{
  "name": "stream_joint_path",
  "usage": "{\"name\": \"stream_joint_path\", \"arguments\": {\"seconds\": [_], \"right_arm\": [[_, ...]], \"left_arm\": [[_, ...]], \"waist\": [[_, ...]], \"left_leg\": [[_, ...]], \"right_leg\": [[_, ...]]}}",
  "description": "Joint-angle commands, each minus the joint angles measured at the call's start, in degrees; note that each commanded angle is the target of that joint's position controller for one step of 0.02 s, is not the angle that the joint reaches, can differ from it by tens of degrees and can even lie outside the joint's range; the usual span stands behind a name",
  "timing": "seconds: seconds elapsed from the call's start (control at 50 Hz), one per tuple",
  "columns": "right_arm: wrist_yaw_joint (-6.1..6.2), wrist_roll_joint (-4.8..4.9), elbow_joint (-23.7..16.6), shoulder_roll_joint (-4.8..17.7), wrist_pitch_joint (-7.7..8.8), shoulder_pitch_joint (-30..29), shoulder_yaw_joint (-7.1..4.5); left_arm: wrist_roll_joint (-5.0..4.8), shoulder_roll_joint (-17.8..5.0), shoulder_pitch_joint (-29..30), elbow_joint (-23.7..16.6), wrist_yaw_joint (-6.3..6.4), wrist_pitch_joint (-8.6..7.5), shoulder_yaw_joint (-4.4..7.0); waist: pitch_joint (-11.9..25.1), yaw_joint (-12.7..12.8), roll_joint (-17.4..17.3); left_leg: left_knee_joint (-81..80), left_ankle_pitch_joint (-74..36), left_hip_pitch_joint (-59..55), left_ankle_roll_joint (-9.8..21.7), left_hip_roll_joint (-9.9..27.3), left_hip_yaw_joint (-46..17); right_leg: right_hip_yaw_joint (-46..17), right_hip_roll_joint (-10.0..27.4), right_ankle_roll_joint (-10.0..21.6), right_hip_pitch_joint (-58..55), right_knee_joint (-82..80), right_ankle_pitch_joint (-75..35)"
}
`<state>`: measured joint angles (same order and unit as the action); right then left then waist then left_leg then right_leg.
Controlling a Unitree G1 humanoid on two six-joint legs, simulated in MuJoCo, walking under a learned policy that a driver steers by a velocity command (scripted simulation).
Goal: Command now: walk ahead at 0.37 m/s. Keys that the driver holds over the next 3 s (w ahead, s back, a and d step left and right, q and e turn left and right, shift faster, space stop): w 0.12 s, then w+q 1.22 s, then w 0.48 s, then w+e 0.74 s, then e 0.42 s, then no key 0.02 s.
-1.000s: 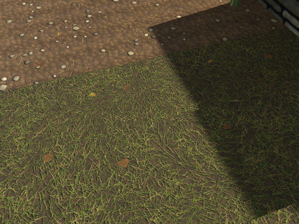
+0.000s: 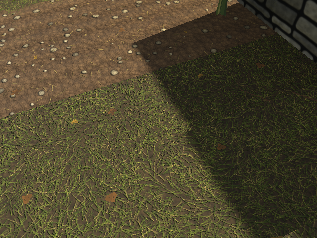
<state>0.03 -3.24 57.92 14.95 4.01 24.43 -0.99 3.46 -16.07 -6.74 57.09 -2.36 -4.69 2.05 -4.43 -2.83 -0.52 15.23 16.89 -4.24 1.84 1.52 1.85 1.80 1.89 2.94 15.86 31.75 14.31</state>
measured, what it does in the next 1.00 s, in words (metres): goes down, turning left: right foot, then left foot 0.15 m lower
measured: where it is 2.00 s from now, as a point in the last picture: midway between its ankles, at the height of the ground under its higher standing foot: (94, 162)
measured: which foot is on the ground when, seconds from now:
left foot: down 0.00-0.04, up 0.06-0.62, down 0.64-1.00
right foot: up 0.00-0.02, down 0.04-0.66, up 0.68-0.98, down 1.00-1.00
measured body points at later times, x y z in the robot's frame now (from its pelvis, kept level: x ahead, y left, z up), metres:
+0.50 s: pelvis +0.26 -0.03 -0.05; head +0.26 -0.02 +0.40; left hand +0.09 +0.14 -0.19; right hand +0.46 -0.21 -0.17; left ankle +0.45 +0.14 -0.76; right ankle +0.05 -0.13 -0.74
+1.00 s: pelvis +0.67 +0.06 -0.18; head +0.69 +0.06 +0.27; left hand +0.80 +0.35 -0.25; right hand +0.72 -0.19 -0.32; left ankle +0.49 +0.12 -0.89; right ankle +0.86 +0.01 -0.89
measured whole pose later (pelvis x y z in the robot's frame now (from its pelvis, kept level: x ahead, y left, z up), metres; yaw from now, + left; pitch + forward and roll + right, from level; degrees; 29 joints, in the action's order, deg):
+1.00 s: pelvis +0.67 +0.06 -0.18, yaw +28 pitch +1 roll +3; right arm -6.9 -5.1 54.9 13.4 7.2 27.9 -2.3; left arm 3.1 -15.6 0.8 41.8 -1.7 -6.9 -2.9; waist -0.7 -6.4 3.0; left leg 35.6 29.6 4.7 2.2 -6.2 -8.3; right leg -2.1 4.5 2.8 32.2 36.1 2.0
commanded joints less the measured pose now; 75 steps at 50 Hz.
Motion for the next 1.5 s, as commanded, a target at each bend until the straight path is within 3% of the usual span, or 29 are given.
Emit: {"name": "stream_joint_path", "arguments": {"seconds": [0.02,0.04,0.06,0.08,0.12,0.2,0.3,0.42,0.58,0.62,0.66,0.68,0.7,0.72,0.74,0.76,0.8,0.84,0.9,0.96,1.0,1.02,1.04,1.08,1.14,1.22,1.3,1.44,1.5], "right_arm": [[-1.23,-0.80,-2.9,11.2,0.27,-6.0,-1.98],[-1.47,-1.72,-1.9,9.0,0.81,-5.0,-1.37],[-2.26,-2.20,-4.5,1.6,2.03,-4.3,0.56],[-2.93,-2.12,-6.2,2.6,3.20,-10.0,-0.01],[-1.39,-0.98,-5.0,5.7,4.22,-11.2,-0.97],[-1.82,-0.99,-4.5,2.2,2.31,-8.6,-0.89],[-5.25,-1.42,-8.1,-0.5,1.89,-14.4,0.18],[-4.06,-0.60,-13.3,0.0,-0.24,-22.4,0.80],[-3.59,-0.62,-14.5,2.0,-1.57,-30.3,0.63],[-2.42,-0.57,-8.6,5.0,-0.55,-18.2,-0.53],[-1.28,0.17,0.8,11.9,0.67,14.1,-4.14],[-2.27,0.45,6.0,15.8,0.02,28.6,-5.03],[-2.55,-0.09,8.5,12.2,0.36,36.6,-4.79],[-1.12,-0.43,6.8,12.0,1.39,28.4,-5.29],[-1.22,0.16,3.7,8.7,1.28,17.0,-3.98],[-1.93,-0.77,1.0,7.0,1.02,7.8,-2.83],[-3.14,-0.95,-4.7,1.4,2.33,-7.5,-0.22],[-4.14,-0.42,-7.3,7.0,3.77,-14.9,-1.41],[-6.43,-1.25,-7.0,10.1,4.25,-7.4,-3.28],[-7.20,-1.71,-8.3,8.6,4.27,-4.5,-3.41],[-7.26,-2.05,-12.0,3.1,5.37,-7.2,-1.89],[-6.22,-1.39,-11.7,-4.2,5.53,5.6,-0.49],[-5.50,-0.57,-11.9,-0.1,4.40,-0.5,-1.26],[-1.91,-1.06,-9.6,2.6,3.06,-2.6,-1.74],[-1.10,-2.69,-11.5,-1.5,2.16,-6.3,-0.12],[-4.15,0.16,-14.3,-1.1,2.19,-13.9,0.20],[-6.33,-0.44,-16.1,0.0,0.90,-15.0,0.08],[-4.58,-1.18,-20.1,2.7,1.39,-19.9,-1.40],[-3.89,0.36,-17.4,5.2,3.26,-9.4,-3.54]], "left_arm": [[-1.12,-6.9,-4.1,-2.1,-0.20,-2.82,1.49],[-0.73,-8.9,-10.0,-1.4,0.64,-3.80,2.25],[-0.06,-12.6,-18.7,-1.1,1.61,-4.44,2.73],[1.43,-11.4,-26.7,0.3,1.76,-4.26,2.41],[0.19,-5.9,-17.6,-1.5,2.02,-3.99,1.21],[1.21,2.0,-13.8,-3.3,3.18,-2.81,-2.04],[3.96,1.9,-19.7,-1.3,3.08,-3.22,-2.36],[3.27,3.0,-29.5,4.5,1.10,-3.19,-3.67],[0.24,-1.5,-38.3,7.3,4.14,-1.90,-3.07],[0.75,-4.7,-37.2,6.1,3.35,-0.93,-2.42],[3.37,-5.2,-26.9,2.4,0.24,-0.28,-3.04],[3.30,3.2,-39.7,3.3,-2.84,-0.52,-5.81],[0.40,-1.5,-25.3,-3.2,-4.48,-1.79,-4.59],[-1.48,-2.4,-10.8,-8.3,-3.91,-3.81,-4.07],[-1.32,-4.9,-6.0,-10.0,-2.46,-4.15,-2.99],[0.43,-7.0,-8.1,-9.5,-1.19,-3.87,-1.85],[2.00,-0.7,-11.2,-10.8,0.96,-2.08,-3.63],[0.34,1.7,-14.2,-11.4,0.68,-0.61,-4.48],[-1.97,0.6,-7.9,-12.6,-0.02,0.61,-5.33],[0.15,-6.9,-5.8,-13.1,0.75,-1.17,-2.86],[-0.39,-14.6,-24.3,-8.7,1.99,-2.99,0.19],[-0.85,-15.8,-30.0,-8.7,1.13,-2.80,-0.48],[-0.06,-12.4,-29.6,-7.7,0.65,-2.75,-1.15],[-2.24,-5.0,-13.0,-10.5,1.55,-2.23,-2.62],[-1.98,-0.5,-10.0,-10.0,4.20,-2.61,-3.62],[-0.16,-2.5,-11.1,-8.7,5.74,-3.91,-2.02],[1.18,-4.5,-15.3,-6.5,3.66,-3.51,-1.23],[0.62,-7.9,-18.5,-4.8,3.02,-2.73,0.14],[0.91,-12.4,-15.5,-5.3,1.91,-1.32,1.75]], "waist": [[-2.3,6.0,-2.4],[0.4,8.2,0.7],[8.6,9.7,13.5],[4.5,14.6,12.2],[-2.7,9.7,4.4],[-4.7,3.4,1.7],[-3.3,4.5,1.0],[-6.6,5.9,0.4],[-6.9,8.9,-1.8],[-3.7,5.0,-0.8],[4.2,-9.8,-4.4],[29.3,-7.2,-14.4],[36.8,-16.6,-2.5],[18.9,-17.0,1.3],[11.0,-12.4,5.3],[7.2,-5.3,4.4],[-2.2,6.3,1.2],[-3.5,10.8,-2.4],[-2.6,6.3,-1.7],[1.0,6.6,-0.9],[12.6,15.1,8.2],[29.9,9.7,21.3],[17.3,11.8,16.9],[7.9,6.5,6.5],[7.9,3.1,4.5],[5.0,4.8,2.9],[2.7,4.6,4.3],[-1.0,7.7,5.3],[3.3,0.9,4.9]], "left_leg": [[-0.3,6.8,18.9,10.7,10.4,-7.7],[10.7,3.8,20.6,9.1,7.2,-5.5],[30.8,9.6,33.2,3.3,-3.1,0.0],[44.4,17.6,46.4,3.1,-4.8,-7.7],[52.9,8.6,49.8,5.6,1.2,-8.5],[43.3,-4.1,40.7,5.8,4.8,-9.1],[31.2,-30.8,44.6,2.2,5.8,-9.4],[18.1,-43.6,42.9,2.8,5.7,-7.1],[7.2,-30.7,38.0,1.7,2.5,-0.1],[7.9,-27.5,24.5,1.8,0.7,1.0],[11.0,-40.5,-20.8,8.2,1.3,0.4],[34.4,-79.9,-59.2,26.7,16.5,-17.6],[29.7,-70.5,-67.3,30.2,22.3,-33.1],[23.6,-54.2,-52.5,25.0,20.5,-31.5],[15.1,-41.5,-30.1,22.4,18.3,-28.9],[11.1,-48.1,-9.0,23.1,16.9,-25.6],[-0.3,-34.8,27.6,20.9,15.1,-22.5],[-3.7,-22.9,48.3,16.5,4.8,-13.7],[-2.1,-12.4,46.9,13.7,2.5,-16.2],[7.7,-12.9,38.7,10.1,0.4,-18.0],[31.6,-12.4,43.0,1.5,-7.8,-12.1],[50.4,20.1,44.6,-1.0,-13.1,-8.5],[62.4,19.9,57.0,-1.0,-9.6,-10.2],[61.0,8.6,53.5,0.6,-0.9,-7.8],[52.0,6.3,41.9,-0.5,4.7,-7.4],[38.3,-5.1,39.6,-1.3,5.3,-3.5],[34.7,-13.1,34.3,-0.7,4.4,-1.8],[30.2,-2.1,35.7,1.5,2.5,-0.2],[19.2,-9.3,11.3,3.5,-5.2,6.8]], "right_leg": [[1.1,-2.0,0.7,-16.0,-4.1,-5.2],[-2.3,0.4,2.4,-21.0,-5.3,-6.3],[-24.3,12.3,14.6,-34.6,-12.3,-2.3],[-40.4,18.4,18.0,-37.0,-21.8,6.7],[-29.4,16.4,13.3,-27.4,-23.3,14.8],[-11.8,12.5,10.5,-15.8,-27.3,-8.3],[-0.9,9.6,9.6,-15.6,-21.4,-19.0],[1.5,9.6,8.1,-15.2,-17.2,-18.5],[5.1,6.5,1.2,-26.4,-9.8,-34.5],[5.3,6.4,-0.9,-24.1,1.0,-45.0],[7.0,3.8,-6.7,7.5,29.4,-43.7],[4.9,-4.3,-12.7,25.4,68.7,21.9],[-5.3,-6.3,-14.6,43.4,81.2,29.1],[-7.6,-2.1,-13.4,56.9,75.3,27.1],[-8.2,1.7,-10.2,49.8,67.3,25.8],[-6.7,3.8,-6.8,38.0,62.7,23.5],[-8.5,7.2,-1.6,21.1,40.3,18.3],[-3.1,6.1,-1.5,-0.5,15.6,4.3],[-0.6,1.2,-2.1,-6.6,6.1,-20.3],[0.0,-0.3,0.1,-11.7,6.2,-18.1],[-9.7,8.9,9.7,-34.4,7.0,-24.8],[-36.5,25.5,24.8,-46.5,-4.6,-30.1],[-46.3,23.4,21.0,-38.3,-12.2,-9.6],[-32.3,19.7,12.9,-18.1,-17.1,15.4],[-20.5,17.6,10.9,-9.4,-22.4,-3.2],[-3.5,14.2,9.9,-9.5,-25.9,-17.2],[5.1,13.5,9.7,-6.5,-24.6,-22.2],[5.4,16.5,8.4,-17.5,-17.2,-19.4],[9.9,13.5,7.0,-9.2,1.1,-35.2]]}}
